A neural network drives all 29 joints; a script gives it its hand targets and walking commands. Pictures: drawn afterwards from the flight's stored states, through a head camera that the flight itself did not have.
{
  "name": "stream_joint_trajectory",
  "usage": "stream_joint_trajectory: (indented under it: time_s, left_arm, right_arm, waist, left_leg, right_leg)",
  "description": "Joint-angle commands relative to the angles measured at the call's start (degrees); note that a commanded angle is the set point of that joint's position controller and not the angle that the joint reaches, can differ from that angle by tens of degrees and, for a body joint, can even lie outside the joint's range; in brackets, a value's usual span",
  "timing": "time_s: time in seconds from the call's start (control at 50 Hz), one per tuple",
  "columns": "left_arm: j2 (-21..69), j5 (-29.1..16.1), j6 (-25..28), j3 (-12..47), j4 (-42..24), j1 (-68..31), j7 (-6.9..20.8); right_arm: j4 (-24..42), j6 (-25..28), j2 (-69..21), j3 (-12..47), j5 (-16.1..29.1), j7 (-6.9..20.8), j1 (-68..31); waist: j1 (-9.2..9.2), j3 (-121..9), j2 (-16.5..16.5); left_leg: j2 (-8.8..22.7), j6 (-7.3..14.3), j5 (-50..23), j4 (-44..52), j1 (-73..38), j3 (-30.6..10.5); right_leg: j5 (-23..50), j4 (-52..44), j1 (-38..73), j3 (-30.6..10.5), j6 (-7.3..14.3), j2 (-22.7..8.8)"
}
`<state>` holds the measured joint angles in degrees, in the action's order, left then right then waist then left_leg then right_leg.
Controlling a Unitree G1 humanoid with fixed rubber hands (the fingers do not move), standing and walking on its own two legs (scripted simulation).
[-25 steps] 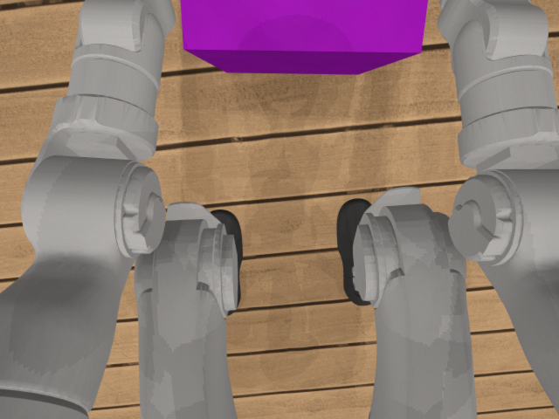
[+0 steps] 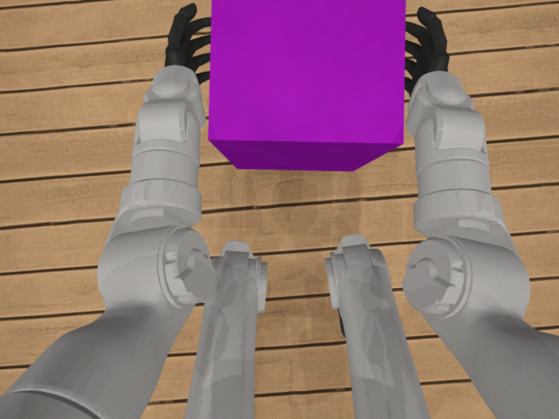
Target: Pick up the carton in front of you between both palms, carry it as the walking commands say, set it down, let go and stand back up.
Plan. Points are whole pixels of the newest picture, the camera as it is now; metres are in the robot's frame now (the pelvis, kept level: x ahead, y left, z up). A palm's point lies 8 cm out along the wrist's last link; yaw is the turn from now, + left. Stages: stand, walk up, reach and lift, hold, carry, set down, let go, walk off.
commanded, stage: reach and lift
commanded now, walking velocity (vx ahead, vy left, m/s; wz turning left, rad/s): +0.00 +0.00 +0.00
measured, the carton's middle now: (300, 91) +0.53 -0.02 -0.14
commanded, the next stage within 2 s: none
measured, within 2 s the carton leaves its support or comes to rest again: neither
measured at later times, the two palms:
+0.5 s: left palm (119, 44) +0.49 +0.14 +0.08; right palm (504, 39) +0.47 -0.16 +0.08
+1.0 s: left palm out of the picture +0.43 +0.14 +0.23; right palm out of the picture +0.43 -0.16 +0.23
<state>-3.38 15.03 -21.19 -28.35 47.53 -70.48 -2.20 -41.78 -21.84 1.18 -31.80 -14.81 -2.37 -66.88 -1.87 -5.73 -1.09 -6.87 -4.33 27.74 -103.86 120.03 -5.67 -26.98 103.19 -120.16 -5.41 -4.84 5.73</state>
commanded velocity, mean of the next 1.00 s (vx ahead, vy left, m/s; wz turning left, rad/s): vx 0.00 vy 0.00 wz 0.00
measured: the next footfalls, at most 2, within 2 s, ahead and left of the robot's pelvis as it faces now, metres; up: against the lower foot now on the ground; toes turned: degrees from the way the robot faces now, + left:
none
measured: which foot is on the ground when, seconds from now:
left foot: down 0.00-1.00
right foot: down 0.00-1.00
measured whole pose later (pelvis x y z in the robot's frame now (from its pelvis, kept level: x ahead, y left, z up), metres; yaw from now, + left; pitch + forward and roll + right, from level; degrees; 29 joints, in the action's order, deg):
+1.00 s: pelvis +0.09 +0.00 +0.25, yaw +0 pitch +18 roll +0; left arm 7.9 12.5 -21.3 -19.5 31.4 -24.3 -2.3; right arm -30.3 -21.5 -8.0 -20.1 -12.7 -1.5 -23.8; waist -0.8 -10.2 -0.2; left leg -4.1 -1.7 20.8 -49.3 46.2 -8.1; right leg -20.2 49.0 -46.6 -7.8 -2.0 3.6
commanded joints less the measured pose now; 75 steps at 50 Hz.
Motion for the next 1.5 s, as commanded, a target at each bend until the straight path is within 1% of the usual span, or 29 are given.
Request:
stream_joint_trajectory:
  time_s: [0.0, 0.06, 0.12, 0.2, 0.26, 0.4, 0.52, 0.6, 0.82, 0.98, 1.08, 1.16, 1.2, 1.24, 1.32, 1.38, 1.42, 1.48]
  left_arm:
    - [59.27, -8.67, 0.55, 23.45, 0.48, -36.4, 13.74]
    - [61.92, -10.16, -0.46, 26.65, -2.52, -34.93, 14.12]
    - [64.2, -11.66, -1.3, 29.96, -5.37, -32.21, 14.5]
    - [66.45, -13.28, -1.71, 33.57, -7.73, -27.38, 14.78]
    - [67.61, -13.81, -1.43, 35.15, -8.18, -23.42, 14.76]
    - [68.94, -12.66, 0.09, 35.36, -6.97, -14.73, 14.02]
    - [69.64, -11.24, 1.28, 35.13, -6.78, -7.97, 13.56]
    - [70.1, -10.84, 1.79, 35.85, -7.68, -3.9, 13.55]
    - [71.27, -10.95, 1.92, 40.42, -11.7, 8.6, 13.79]
    - [70.3, -11.1, -0.01, 42.8, -14.83, 18.2, 14.27]
    - [69.66, -11.81, -2.79, 44.76, -18.09, 23.68, 14.68]
    - [69.02, -12.55, -5.68, 46.85, -21.78, 27.11, 14.98]
    - [68.59, -13.11, -7.31, 48.07, -24.11, 28.15, 15.13]
    - [68.46, -13.57, -9.01, 48.17, -25.5, 28.96, 15.35]
    - [67.03, -12.19, -11.74, 44.92, -24.66, 29.45, 16.02]
    - [66.42, -10.7, -12.52, 41.77, -22.82, 27.17, 16.65]
    - [67.07, -10.86, -12.35, 41.59, -22.82, 24.36, 17.08]
    - [68.02, -11.56, -12.08, 42.4, -23.65, 20.85, 17.42]
  right_arm:
    - [-0.6, 0.2, -57.83, 27.92, 9.34, 14.85, -40.6]
    - [1.62, -0.86, -60.35, 31.17, 10.93, 15.25, -38.99]
    - [3.5, -1.68, -62.23, 34.19, 12.4, 15.56, -35.94]
    - [4.82, -2.0, -63.85, 37.15, 13.54, 15.64, -30.51]
    - [4.88, -1.65, -64.76, 38.41, 13.77, 15.49, -26.25]
    - [3.51, -0.11, -66.01, 38.83, 12.84, 15.12, -17.72]
    - [2.99, 1.03, -66.65, 38.77, 11.5, 15.01, -11.15]
    - [3.41, 1.52, -67.03, 39.35, 10.93, 15.05, -6.77]
    - [6.54, 1.87, -68.24, 43.68, 10.67, 14.98, 5.95]
    - [9.46, 0.12, -67.94, 46.32, 10.72, 15.04, 15.48]
    - [12.79, -2.54, -67.24, 48.51, 11.5, 15.17, 20.84]
    - [16.43, -5.38, -66.62, 50.57, 12.3, 15.36, 24.31]
    - [18.49, -7.0, -66.55, 51.62, 12.78, 15.45, 25.55]
    - [19.62, -8.71, -66.52, 51.64, 13.07, 15.66, 26.56]
    - [18.77, -11.47, -65.28, 48.4, 11.73, 16.27, 26.85]
    - [16.9, -12.21, -64.61, 45.25, 10.23, 16.78, 24.66]
    - [16.93, -12.07, -65.26, 45.03, 10.23, 17.13, 22.05]
    - [17.74, -11.83, -66.36, 45.84, 10.78, 17.46, 18.6]
  waist:
    - [-0.7, -61.66, 0.09]
    - [-0.44, -66.97, 0.14]
    - [-0.28, -69.58, 0.0]
    - [-0.38, -68.67, -0.31]
    - [-0.5, -65.71, -0.54]
    - [-0.27, -56.65, -0.6]
    - [0.13, -51.1, -0.07]
    - [0.18, -48.33, 0.23]
    - [0.64, -39.67, 0.51]
    - [1.14, -30.89, 0.86]
    - [1.26, -25.53, 1.05]
    - [1.3, -20.99, 1.05]
    - [1.41, -18.6, 1.09]
    - [1.51, -15.37, 1.03]
    - [1.74, -7.51, 1.11]
    - [1.6, -3.96, 0.98]
    - [1.43, -4.32, 0.92]
    - [1.44, -7.07, 0.89]
  left_leg:
    - [-3.46, 3.08, -2.57, 12.59, -32.44, 11.62]
    - [-3.53, 2.73, -5.13, 14.52, -37.27, 11.91]
    - [-3.59, 2.32, -8.22, 16.37, -41.12, 11.87]
    - [-3.58, 1.83, -11.64, 19.07, -44.71, 11.22]
    - [-3.61, 1.62, -12.98, 21.53, -46.8, 10.45]
    - [-3.6, 1.78, -12.69, 28.92, -53.2, 8.31]
    - [-3.31, 2.24, -12.82, 35.61, -59.9, 6.73]
    - [-2.89, 2.54, -13.72, 40.0, -64.79, 5.69]
    - [-1.4, 3.07, -18.4, 53.34, -80.3, 3.18]
    - [-0.4, 3.24, -24.58, 63.58, -92.56, 1.82]
    - [0.23, 3.23, -28.79, 69.95, -100.54, 1.26]
    - [0.67, 3.24, -30.32, 74.85, -106.37, 1.24]
    - [0.89, 3.22, -30.36, 77.19, -108.98, 1.3]
    - [1.01, 3.24, -28.86, 79.23, -110.39, 1.39]
    - [1.21, 3.58, -22.51, 82.08, -110.51, 1.56]
    - [1.42, 3.93, -17.27, 82.72, -109.52, 1.82]
    - [1.55, 4.1, -15.38, 82.56, -109.45, 1.99]
    - [1.59, 4.13, -15.78, 82.1, -110.24, 2.12]
  right_leg:
    - [4.29, -11.94, 35.46, 12.13, 2.78, 3.47]
    - [6.84, -13.69, 40.22, 12.34, 2.48, 3.58]
    - [9.88, -15.45, 44.16, 12.2, 2.26, 3.75]
    - [13.42, -18.17, 48.1, 11.44, 2.19, 3.94]
    - [14.8, -20.65, 50.33, 10.65, 2.22, 4.01]
    - [13.87, -27.93, 54.87, 8.82, 2.36, 4.08]
    - [13.49, -34.57, 60.86, 7.45, 2.67, 3.87]
    - [14.31, -38.93, 65.84, 6.45, 2.92, 3.53]
    - [19.14, -52.09, 82.25, 3.59, 3.63, 2.2]
    - [25.29, -62.51, 94.74, 2.02, 3.82, 1.21]
    - [29.22, -69.0, 102.78, 1.59, 3.75, 0.55]
    - [30.5, -73.86, 108.58, 1.34, 3.67, 0.12]
    - [30.32, -76.17, 110.86, 1.31, 3.62, 0.0]
    - [28.92, -78.18, 112.3, 1.39, 3.63, -0.06]
    - [22.57, -81.09, 112.34, 1.58, 3.77, -0.18]
    - [17.42, -81.75, 111.24, 1.87, 4.09, -0.34]
    - [15.61, -81.59, 111.29, 2.1, 4.3, -0.43]
    - [16.15, -81.02, 112.3, 2.29, 4.37, -0.48]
